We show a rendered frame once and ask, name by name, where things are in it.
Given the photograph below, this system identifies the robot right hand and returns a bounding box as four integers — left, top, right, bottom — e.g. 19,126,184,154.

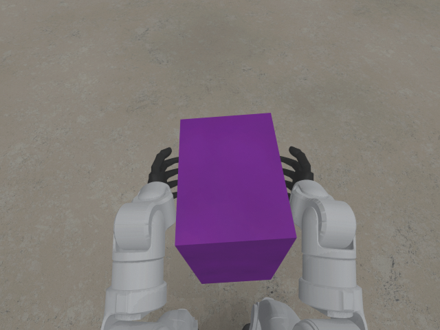
280,146,314,198

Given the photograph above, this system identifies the robot left thigh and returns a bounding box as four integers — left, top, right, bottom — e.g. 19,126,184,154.
157,309,198,330

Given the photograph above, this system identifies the right robot forearm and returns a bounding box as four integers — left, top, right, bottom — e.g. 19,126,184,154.
289,179,368,330

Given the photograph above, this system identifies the robot thigh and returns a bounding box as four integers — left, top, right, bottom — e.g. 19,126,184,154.
157,309,198,330
250,299,300,330

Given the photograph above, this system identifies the carton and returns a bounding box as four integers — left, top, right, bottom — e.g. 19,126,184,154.
175,113,297,284

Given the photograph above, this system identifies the left robot forearm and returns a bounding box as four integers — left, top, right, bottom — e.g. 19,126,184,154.
101,181,176,330

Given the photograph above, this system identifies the robot right thigh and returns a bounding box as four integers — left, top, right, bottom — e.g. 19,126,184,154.
250,299,300,330

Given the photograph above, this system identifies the robot left hand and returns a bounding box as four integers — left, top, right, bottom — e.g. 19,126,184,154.
148,147,179,199

